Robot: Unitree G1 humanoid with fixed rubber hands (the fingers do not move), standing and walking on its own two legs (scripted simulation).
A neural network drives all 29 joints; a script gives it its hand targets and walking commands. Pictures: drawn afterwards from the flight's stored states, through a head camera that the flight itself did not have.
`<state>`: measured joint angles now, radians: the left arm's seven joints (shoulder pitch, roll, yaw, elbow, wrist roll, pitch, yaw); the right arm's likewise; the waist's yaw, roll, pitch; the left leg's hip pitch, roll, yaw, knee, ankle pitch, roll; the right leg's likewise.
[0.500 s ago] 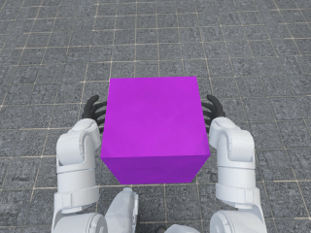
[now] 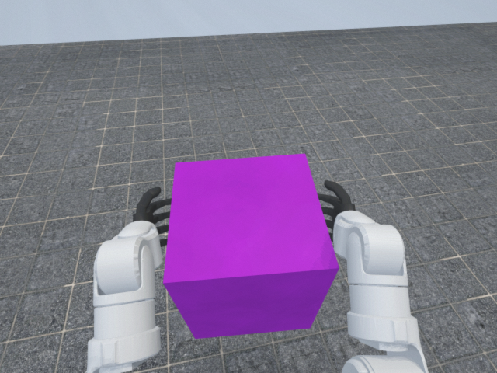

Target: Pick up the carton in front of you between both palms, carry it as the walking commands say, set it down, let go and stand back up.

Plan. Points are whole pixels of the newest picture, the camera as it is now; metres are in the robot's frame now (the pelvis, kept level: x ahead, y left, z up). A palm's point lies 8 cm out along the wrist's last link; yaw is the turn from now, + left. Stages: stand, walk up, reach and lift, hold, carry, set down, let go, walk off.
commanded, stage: carry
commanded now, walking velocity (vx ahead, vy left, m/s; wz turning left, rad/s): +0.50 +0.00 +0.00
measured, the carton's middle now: (247, 251) +0.32 -0.01 +0.03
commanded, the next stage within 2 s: none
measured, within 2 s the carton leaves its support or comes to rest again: neither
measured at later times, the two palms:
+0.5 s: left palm (165, 141) +0.57 +0.15 +0.08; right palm (302, 135) +0.58 -0.15 +0.08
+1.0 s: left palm (185, 74) +0.89 +0.14 +0.07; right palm (286, 75) +0.90 -0.16 +0.06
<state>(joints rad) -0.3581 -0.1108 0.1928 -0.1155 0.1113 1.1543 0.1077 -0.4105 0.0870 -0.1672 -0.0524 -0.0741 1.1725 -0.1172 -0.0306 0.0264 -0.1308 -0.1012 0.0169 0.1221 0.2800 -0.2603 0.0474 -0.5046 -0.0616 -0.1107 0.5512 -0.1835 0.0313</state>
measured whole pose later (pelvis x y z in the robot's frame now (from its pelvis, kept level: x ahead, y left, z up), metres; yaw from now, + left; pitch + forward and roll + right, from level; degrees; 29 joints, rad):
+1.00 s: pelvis +0.63 -0.02 -0.03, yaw +3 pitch +3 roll -1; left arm -0.17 -0.14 0.10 -0.31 0.12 1.20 0.09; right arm -0.16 0.12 -0.11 -0.33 -0.12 1.23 -0.09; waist 0.00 0.05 -0.13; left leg -0.06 0.12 0.15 0.65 -0.47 -0.05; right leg -0.47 -0.05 -0.24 0.53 -0.11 -0.06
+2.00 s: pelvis +0.83 +0.00 -0.02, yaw +1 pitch +3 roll +0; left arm -0.14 -0.13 0.10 -0.25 0.14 1.16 0.07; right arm -0.13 0.13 -0.10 -0.25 -0.14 1.17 -0.08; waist 0.00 -0.01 -0.13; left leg -0.34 0.06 0.18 0.58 -0.29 0.02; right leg -0.15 -0.08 -0.18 0.53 -0.42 0.02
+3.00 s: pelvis +0.77 -0.01 -0.02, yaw +1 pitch +2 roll +0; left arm -0.21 -0.14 0.17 0.16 0.24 0.73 0.02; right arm -0.20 0.14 -0.17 0.17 -0.24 0.74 -0.03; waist 0.00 0.00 -0.09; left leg -0.38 0.09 0.17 0.52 -0.16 0.01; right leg -0.23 -0.05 -0.18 0.54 -0.34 -0.02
